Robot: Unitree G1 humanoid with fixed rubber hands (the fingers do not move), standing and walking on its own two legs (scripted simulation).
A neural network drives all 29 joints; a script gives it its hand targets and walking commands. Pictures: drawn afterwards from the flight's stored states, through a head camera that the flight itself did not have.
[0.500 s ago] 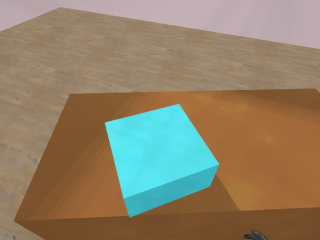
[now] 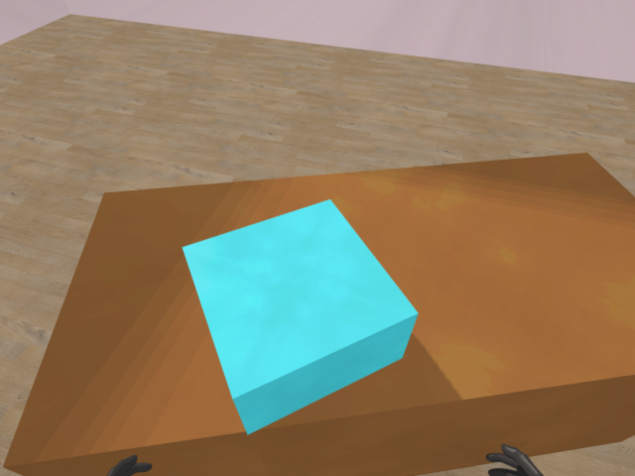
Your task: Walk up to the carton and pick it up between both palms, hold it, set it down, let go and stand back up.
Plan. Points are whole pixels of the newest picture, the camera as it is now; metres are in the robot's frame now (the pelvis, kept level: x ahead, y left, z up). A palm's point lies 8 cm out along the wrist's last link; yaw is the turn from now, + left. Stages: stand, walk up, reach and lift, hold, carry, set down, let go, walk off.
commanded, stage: walk up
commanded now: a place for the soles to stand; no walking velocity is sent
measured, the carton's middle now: (293, 303) +0.44 +0.04 -0.11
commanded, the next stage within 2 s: reach and lift in 0.16 s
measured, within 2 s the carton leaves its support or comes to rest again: neither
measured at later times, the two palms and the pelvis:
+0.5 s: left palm out of the picture +0.16 +0.22 -0.05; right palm out of the picture +0.15 -0.28 -0.07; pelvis -0.02 -0.02 +0.01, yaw +4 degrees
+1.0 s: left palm out of the picture +0.15 +0.21 -0.04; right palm (551, 463) +0.17 -0.28 -0.06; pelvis +0.00 -0.06 +0.01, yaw +5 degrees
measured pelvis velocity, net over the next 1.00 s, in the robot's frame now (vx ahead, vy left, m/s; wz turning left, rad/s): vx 0.00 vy -0.06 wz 0.08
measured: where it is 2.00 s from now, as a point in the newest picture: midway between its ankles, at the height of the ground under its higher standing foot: outside the picture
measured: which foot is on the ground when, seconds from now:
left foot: down 0.00-1.00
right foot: down 0.00-1.00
